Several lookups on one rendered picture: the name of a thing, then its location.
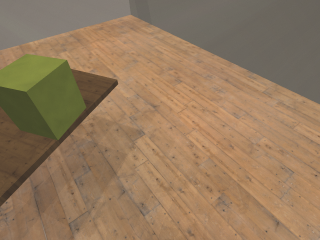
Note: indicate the table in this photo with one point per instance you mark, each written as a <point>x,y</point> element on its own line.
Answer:
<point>21,152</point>

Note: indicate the carton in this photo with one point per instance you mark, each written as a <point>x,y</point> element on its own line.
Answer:
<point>40,95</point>

